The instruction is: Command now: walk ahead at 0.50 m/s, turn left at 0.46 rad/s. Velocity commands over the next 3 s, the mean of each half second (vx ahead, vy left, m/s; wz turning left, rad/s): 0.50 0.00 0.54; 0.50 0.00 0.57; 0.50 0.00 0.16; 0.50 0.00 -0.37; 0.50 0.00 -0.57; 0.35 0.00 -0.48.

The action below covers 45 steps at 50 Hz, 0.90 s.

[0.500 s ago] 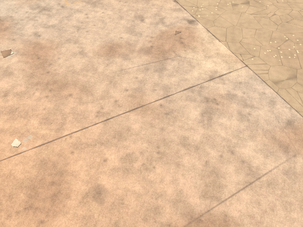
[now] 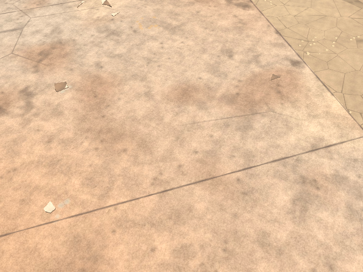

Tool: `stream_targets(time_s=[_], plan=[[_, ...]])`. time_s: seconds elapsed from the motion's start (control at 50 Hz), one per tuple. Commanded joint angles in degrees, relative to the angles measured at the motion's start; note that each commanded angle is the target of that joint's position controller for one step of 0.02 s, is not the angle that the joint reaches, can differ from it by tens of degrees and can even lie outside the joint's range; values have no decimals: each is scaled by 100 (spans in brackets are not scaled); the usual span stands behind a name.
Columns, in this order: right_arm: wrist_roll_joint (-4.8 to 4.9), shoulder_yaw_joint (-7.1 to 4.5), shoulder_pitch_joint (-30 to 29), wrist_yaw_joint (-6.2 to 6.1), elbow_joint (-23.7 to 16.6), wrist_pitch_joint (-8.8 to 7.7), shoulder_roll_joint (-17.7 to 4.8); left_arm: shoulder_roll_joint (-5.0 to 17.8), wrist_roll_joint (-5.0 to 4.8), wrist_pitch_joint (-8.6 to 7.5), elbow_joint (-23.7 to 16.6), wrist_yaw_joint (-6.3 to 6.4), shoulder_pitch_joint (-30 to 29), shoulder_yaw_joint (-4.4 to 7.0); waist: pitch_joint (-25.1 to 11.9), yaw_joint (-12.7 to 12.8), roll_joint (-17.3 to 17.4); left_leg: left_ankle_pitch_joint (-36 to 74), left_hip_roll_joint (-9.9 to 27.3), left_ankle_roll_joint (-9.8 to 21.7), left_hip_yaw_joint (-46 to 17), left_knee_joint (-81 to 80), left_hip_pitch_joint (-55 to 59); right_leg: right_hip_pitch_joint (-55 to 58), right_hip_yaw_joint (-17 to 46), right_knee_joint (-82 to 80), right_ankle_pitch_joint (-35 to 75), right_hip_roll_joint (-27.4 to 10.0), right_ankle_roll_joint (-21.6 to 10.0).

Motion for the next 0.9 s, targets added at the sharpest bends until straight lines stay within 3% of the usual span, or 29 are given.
stream_targets(time_s=[0.02,0.1,0.14,0.18,0.2,0.22,0.24,0.26,0.28,0.3,0.32,0.34,0.38,0.42,0.48,0.62,0.68,0.7,0.72,0.74,0.76,0.78,0.8,0.82,0.86,0.9], plan=[[-23,83,-575,81,-507,-64,3,612,0,-100,-278,33,-167,107,448,-37,-659,532,29,50,178,-854,-24,-311,328,-639,1983,-1548,-519],[-62,106,-1042,130,-764,-76,-73,801,17,-15,-89,82,149,156,523,70,-599,90,-172,378,589,-1616,202,369,-8,-255,3028,-1722,-420],[-67,65,-858,89,-765,-67,-160,959,31,47,-65,111,107,188,302,-64,-718,-473,-521,610,840,-1753,679,669,-201,449,4819,-1733,-337],[-59,-44,-25,11,-571,-103,-342,1163,47,165,-74,120,37,245,-251,-440,-787,-1099,-957,895,940,-1918,1637,717,-275,1966,5853,-1729,-306],[-103,-152,813,-62,-309,-165,-519,1196,26,209,-125,99,-35,251,-730,-841,-541,-920,-1099,1079,772,-2417,2817,177,-350,3311,5088,-1608,-173],[-158,-365,1450,-162,-177,-170,-1180,864,-32,190,-365,64,34,162,-1314,-1029,198,-1672,74,1524,-944,-2709,4386,-1442,-377,5218,2857,-1266,70],[2,-486,1087,-169,-299,-121,-1712,562,-48,124,-784,-30,-79,132,-1639,-612,1214,-1169,1382,2338,-4208,-3615,5436,-3594,438,7047,-1668,99,395],[115,-461,1108,-184,-324,-71,-1586,823,19,63,-934,-52,-766,147,-1351,-832,199,-807,1353,2240,-3959,-3896,5287,-4214,1449,7144,-1272,-223,337],[129,-383,860,-239,-272,-77,-1288,708,-53,-12,-978,-69,-881,96,-670,-639,-70,-360,1282,2081,-3173,-3899,4592,-4287,1466,6788,-744,-496,290],[127,-295,640,-262,-262,-104,-971,684,-47,-42,-890,-52,-746,90,-248,-345,-415,279,978,1780,-2607,-3954,3849,-3951,1452,6151,-488,-706,271],[156,-234,423,-283,-274,-146,-789,676,57,29,-888,-47,-715,95,-92,-137,-431,693,658,1598,-2177,-4001,3359,-3624,1492,5771,-451,-806,317],[167,-189,280,-285,-330,-193,-678,650,143,143,-838,-58,-539,85,-167,1,-329,973,478,1527,-1886,-4070,3081,-3278,1497,5544,-402,-842,381],[188,-184,391,-255,-314,-308,-734,579,189,317,-872,-98,-518,75,-239,68,-268,1373,276,1541,-1645,-4137,2864,-3144,1397,5209,-359,-809,500],[171,-220,578,-245,-294,-350,-884,523,174,383,-1003,-124,-832,54,-144,0,-199,1222,149,1490,-1567,-4254,2760,-3326,1308,4734,-20,-797,596],[169,-224,925,-245,-259,-339,-892,551,152,395,-1257,-136,-1588,40,60,-271,-25,883,56,1336,-1671,-4331,2962,-3761,1301,3851,644,-767,685],[93,-249,1476,-311,-251,-308,-995,588,65,271,-1678,-198,-2666,-42,68,-698,146,1600,137,1164,-2017,-3762,3766,-3718,1326,2359,1144,-361,581],[63,-279,1125,-361,-387,-315,-1132,781,32,194,-1632,-167,-2186,3,3,-353,264,1930,201,887,-2248,-3371,3523,-2608,1415,1758,722,-182,379],[59,-288,949,-345,-440,-333,-1189,905,25,163,-1482,-120,-1669,58,-183,-109,256,2372,104,768,-2253,-2950,3313,-1822,1348,1621,486,-21,284],[102,-272,846,-299,-447,-367,-1159,1051,54,95,-1282,-53,-920,129,-555,291,-26,2456,-234,622,-2016,-1988,3047,-772,1368,1234,595,-67,144],[169,-162,884,-245,-583,-417,-788,1452,179,42,-1225,48,-41,228,-1360,617,-621,1318,-624,466,-1592,-447,2420,530,2469,994,-504,-1178,-136],[312,-51,1447,-255,-784,-405,-272,1965,280,104,-1272,84,42,329,-1866,261,-1918,-2582,-1514,287,-896,1035,682,1714,5060,356,-1144,-2670,-693],[113,-84,1541,-303,-653,-323,-734,1643,168,181,-1273,51,-263,311,-1550,52,-1486,-2564,-1037,344,-857,1695,109,1233,5777,179,-1773,-2700,-883],[49,-112,1193,-275,-588,-275,-835,1084,114,201,-1357,31,-638,185,-792,16,-734,-1997,-752,327,-809,1757,87,474,4856,111,-1768,-2444,-776],[41,-92,908,-217,-613,-256,-757,796,98,193,-1324,7,-854,109,-353,-24,-443,-1625,-568,270,-723,1517,206,-103,3933,9,-1031,-2108,-655],[-40,-83,806,-105,-637,-144,-659,695,80,130,-1184,20,-809,70,-124,-126,-867,-1416,-343,157,-612,1224,449,-595,2783,-164,164,-1676,-450],[-43,-57,730,-31,-692,-48,-574,737,18,14,-1057,-27,-625,93,-157,-162,-914,-1256,-316,108,-532,1215,449,-644,2282,-239,1046,-1632,-491]])
Next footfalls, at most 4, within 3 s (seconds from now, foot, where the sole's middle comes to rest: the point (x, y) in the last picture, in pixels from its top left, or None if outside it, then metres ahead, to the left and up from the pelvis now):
0.20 left None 0.26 0.11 -0.78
0.74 right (190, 241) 0.61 0.04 -0.78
1.24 left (107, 224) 0.68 0.37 -0.78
1.78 right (112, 153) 1.03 0.40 -0.78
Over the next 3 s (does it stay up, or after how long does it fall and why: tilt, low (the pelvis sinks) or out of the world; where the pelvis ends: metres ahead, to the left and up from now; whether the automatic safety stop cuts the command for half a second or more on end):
stays up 1.43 0.53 -0.01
